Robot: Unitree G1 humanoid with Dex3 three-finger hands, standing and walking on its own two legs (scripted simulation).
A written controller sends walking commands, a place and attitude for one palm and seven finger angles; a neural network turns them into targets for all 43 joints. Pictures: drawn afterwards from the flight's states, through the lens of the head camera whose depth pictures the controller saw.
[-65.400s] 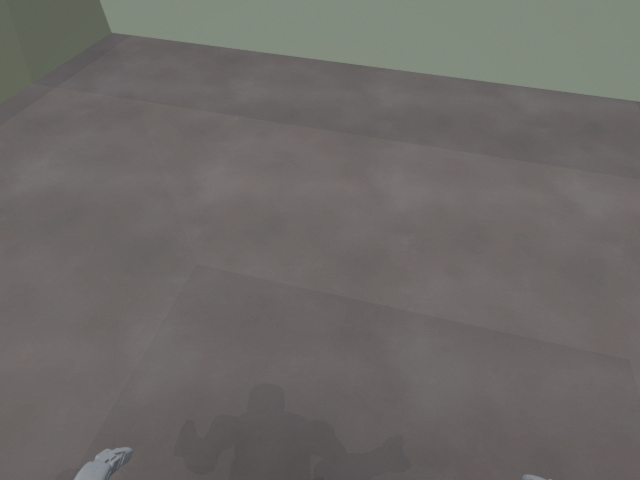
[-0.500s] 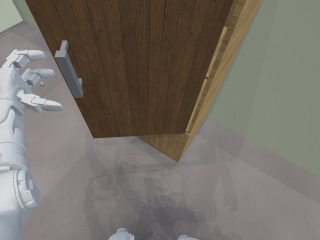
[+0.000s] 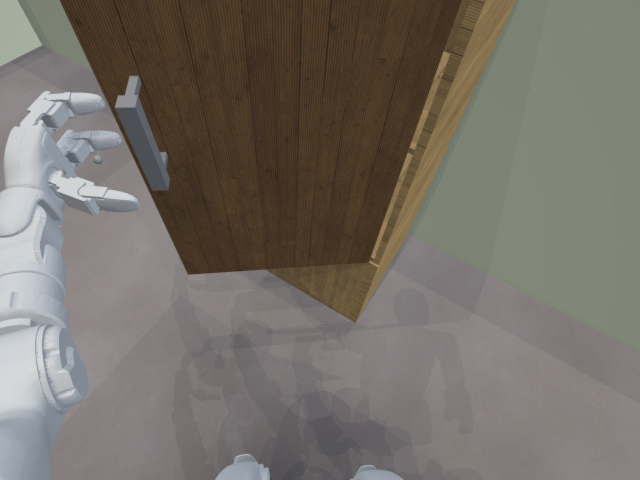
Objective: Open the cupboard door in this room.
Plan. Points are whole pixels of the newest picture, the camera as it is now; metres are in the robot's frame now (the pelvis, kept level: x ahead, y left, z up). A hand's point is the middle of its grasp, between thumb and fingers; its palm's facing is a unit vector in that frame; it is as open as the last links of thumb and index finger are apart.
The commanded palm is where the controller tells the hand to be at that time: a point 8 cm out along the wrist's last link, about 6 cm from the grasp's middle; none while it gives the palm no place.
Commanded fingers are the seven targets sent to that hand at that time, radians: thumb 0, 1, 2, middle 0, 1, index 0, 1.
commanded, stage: slide the fingers in behind the handle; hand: left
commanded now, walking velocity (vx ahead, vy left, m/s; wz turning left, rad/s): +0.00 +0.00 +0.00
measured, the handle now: (148, 136) +0.52 +0.20 +0.10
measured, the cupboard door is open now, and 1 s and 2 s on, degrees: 38 37 37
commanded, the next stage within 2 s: close the thumb around the handle in 1.54 s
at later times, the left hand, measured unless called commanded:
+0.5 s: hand (131, 158) +0.48 +0.21 +0.11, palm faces +0.06 -1.00 -0.01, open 13.9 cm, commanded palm +0.45 +0.25 +0.11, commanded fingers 0.00 -0.50 0.30 -0.30 -1.20 -0.30 -1.20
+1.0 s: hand (161, 160) +0.48 +0.17 +0.11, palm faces +0.07 -1.00 +0.01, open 14.0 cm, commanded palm +0.45 +0.22 +0.11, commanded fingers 0.00 -0.50 0.30 -0.30 -1.20 -0.30 -1.20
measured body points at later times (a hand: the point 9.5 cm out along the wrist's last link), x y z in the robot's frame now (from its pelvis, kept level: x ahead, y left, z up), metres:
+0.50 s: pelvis +0.00 -0.01 +0.00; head +0.08 +0.01 +0.44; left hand +0.47 +0.26 +0.11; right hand +0.01 -0.28 -0.11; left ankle +0.03 +0.09 -0.70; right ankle -0.02 -0.12 -0.70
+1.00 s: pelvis +0.00 -0.02 +0.00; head +0.08 -0.01 +0.44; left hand +0.47 +0.23 +0.11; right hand +0.04 -0.29 -0.12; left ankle +0.03 +0.09 -0.70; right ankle -0.02 -0.12 -0.70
